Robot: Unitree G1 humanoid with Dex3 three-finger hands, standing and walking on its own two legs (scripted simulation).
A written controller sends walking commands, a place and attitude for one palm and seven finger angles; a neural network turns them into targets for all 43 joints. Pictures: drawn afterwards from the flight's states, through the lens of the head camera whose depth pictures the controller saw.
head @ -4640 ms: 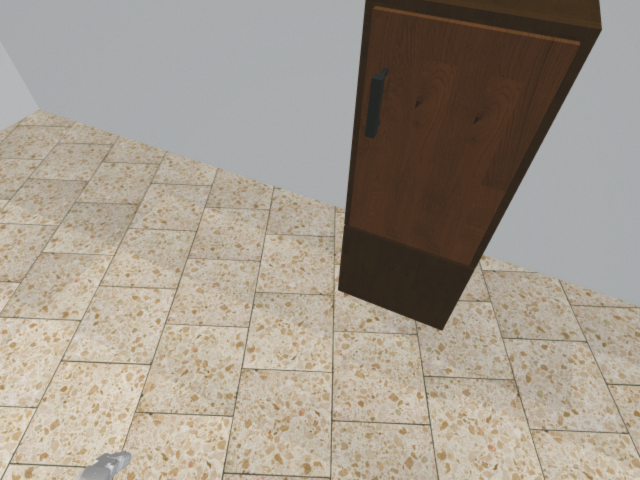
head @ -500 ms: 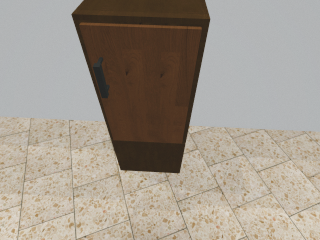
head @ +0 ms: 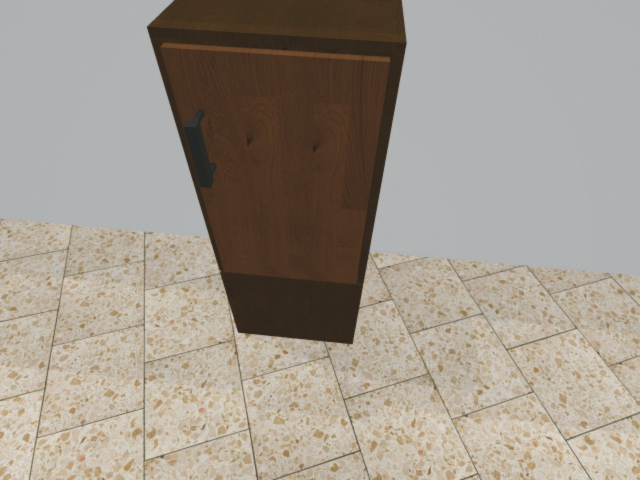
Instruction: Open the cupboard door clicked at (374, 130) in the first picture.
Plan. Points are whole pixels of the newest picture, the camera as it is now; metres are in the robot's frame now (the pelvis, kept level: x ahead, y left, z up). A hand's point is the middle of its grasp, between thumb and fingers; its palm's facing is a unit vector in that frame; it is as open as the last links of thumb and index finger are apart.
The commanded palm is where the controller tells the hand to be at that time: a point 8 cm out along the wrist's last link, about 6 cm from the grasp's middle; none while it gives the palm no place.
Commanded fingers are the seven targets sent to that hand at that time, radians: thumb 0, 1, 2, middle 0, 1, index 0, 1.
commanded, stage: come to a stop and stand still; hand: left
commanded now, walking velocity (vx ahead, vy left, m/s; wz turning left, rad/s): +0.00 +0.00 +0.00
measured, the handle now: (203, 149) +0.64 +0.26 +0.04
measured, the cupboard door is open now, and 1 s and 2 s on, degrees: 0 0 0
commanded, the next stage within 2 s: look again from close up in 0.52 s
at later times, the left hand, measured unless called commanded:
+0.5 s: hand out of the picture -0.04 +0.17 -0.17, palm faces +0.04 -0.99 -0.15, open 7.4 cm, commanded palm none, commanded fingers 0.00 0.90 0.90 -0.20 -0.30 -0.20 -0.30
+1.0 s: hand out of the picture +0.00 +0.22 -0.18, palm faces +0.02 -0.98 -0.21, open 7.3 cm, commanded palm none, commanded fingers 0.00 0.90 0.90 -0.20 -0.30 -0.20 -0.30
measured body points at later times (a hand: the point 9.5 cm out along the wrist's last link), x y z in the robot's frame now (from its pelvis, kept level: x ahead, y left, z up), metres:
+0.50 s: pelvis -0.02 +0.02 +0.00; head -0.01 +0.02 +0.45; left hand -0.04 +0.22 -0.16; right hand -0.05 -0.18 -0.16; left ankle -0.04 +0.14 -0.74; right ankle +0.00 -0.08 -0.74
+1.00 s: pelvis -0.01 +0.05 +0.00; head -0.01 +0.04 +0.45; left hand +0.00 +0.28 -0.16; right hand -0.01 -0.16 -0.17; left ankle -0.04 +0.14 -0.74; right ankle +0.00 -0.08 -0.74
